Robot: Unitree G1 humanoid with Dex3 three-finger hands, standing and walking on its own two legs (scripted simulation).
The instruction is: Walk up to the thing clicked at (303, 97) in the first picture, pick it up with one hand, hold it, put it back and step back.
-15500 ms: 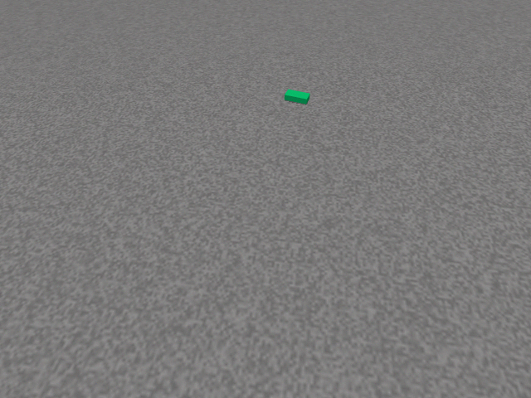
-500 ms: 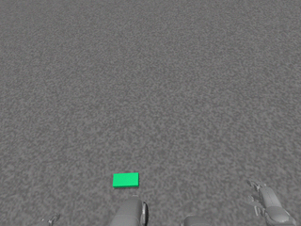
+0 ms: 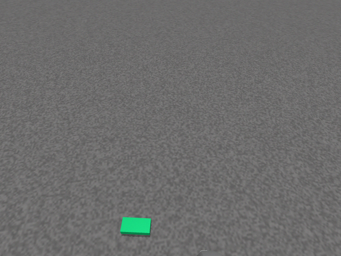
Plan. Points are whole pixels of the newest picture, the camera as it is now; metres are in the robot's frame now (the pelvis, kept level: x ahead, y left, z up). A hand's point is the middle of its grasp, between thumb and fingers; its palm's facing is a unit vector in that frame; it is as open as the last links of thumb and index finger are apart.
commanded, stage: walk up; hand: left
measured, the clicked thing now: (136, 226) +0.42 +0.18 -0.75
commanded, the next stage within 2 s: stand in 0.72 s
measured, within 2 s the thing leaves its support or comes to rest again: neither
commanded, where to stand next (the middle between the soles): +0.03 -0.03 m, yaw -4 degrees
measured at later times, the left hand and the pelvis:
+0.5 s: hand out of the picture +0.08 +0.31 -0.16, palm faces +0.00 -0.91 -0.41, open 7.4 cm; pelvis -0.03 +0.03 -0.02, yaw +0 degrees
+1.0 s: hand out of the picture +0.11 +0.24 -0.14, palm faces -0.11 -0.93 -0.35, open 7.4 cm; pelvis -0.03 +0.00 +0.00, yaw -4 degrees
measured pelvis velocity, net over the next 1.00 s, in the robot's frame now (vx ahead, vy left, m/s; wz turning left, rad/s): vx -0.03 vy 0.00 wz -0.07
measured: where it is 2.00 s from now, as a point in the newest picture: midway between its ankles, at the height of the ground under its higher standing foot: outside the picture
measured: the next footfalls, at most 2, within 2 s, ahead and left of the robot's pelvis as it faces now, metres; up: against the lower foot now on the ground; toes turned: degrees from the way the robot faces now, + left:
right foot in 0.12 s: +0.14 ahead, -0.14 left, +0.00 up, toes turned -2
left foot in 0.36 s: +0.06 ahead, +0.14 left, +0.00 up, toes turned -6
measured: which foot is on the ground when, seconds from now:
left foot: down 0.00-0.12, up 0.14-0.34, down 0.36-1.00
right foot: up 0.00-0.10, down 0.12-0.40, up 0.42-0.70, down 0.72-1.00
